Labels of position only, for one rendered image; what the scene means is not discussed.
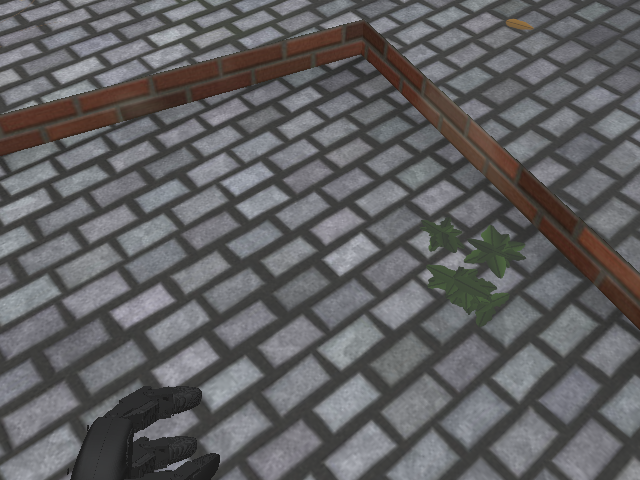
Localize left robot hand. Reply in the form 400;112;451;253
67;386;220;480

